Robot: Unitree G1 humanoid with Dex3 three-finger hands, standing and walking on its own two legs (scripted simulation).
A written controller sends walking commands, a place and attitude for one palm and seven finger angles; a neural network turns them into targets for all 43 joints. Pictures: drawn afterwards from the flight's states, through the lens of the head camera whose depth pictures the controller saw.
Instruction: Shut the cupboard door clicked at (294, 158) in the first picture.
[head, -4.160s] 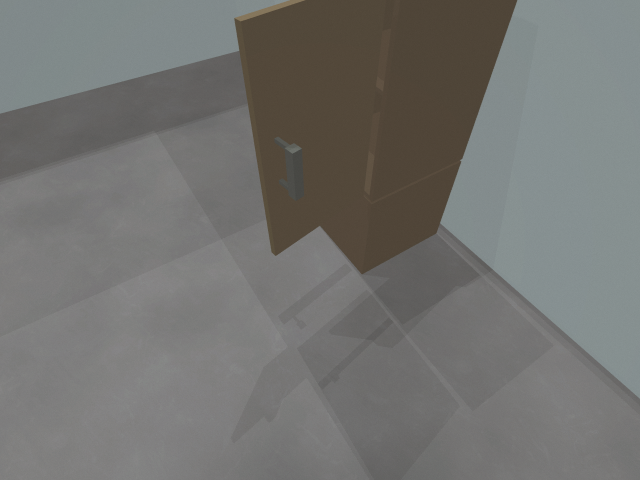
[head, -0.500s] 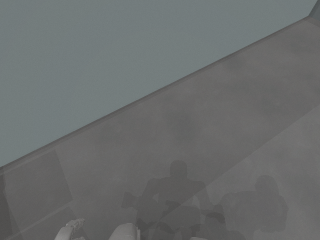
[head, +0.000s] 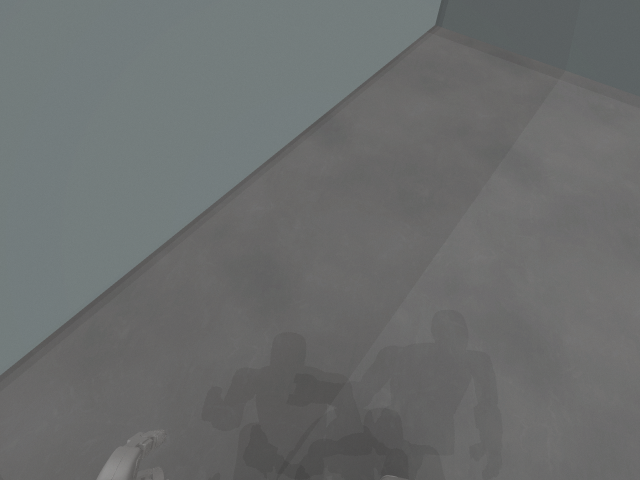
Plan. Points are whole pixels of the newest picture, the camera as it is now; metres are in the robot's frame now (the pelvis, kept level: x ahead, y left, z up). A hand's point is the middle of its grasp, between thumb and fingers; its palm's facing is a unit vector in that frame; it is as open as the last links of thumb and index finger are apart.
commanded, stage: walk around to get in front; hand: left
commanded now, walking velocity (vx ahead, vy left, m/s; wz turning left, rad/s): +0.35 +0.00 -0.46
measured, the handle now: out of the picture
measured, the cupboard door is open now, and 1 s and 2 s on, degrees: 100 100 100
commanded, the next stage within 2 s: walk to a spot facing it in 0.44 s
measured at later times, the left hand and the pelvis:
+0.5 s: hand (268, 314) +0.38 +0.10 -0.14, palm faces -0.32 -0.93 -0.18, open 7.4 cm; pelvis +0.20 -0.04 +0.01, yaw -16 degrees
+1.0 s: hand (293, 272) +0.48 +0.07 -0.17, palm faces -0.09 -0.97 -0.21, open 7.3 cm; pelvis +0.37 -0.12 +0.00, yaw -7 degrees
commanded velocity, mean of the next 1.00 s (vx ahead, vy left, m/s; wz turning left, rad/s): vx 0.17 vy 0.00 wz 0.07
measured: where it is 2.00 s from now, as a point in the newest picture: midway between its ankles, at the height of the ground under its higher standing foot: (397, 384)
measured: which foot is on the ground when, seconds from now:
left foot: up 0.00-0.22, down 0.24-0.54, up 0.56-0.82, down 0.84-1.00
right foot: down 0.00-0.22, up 0.24-0.52, down 0.54-0.86, up 0.88-1.00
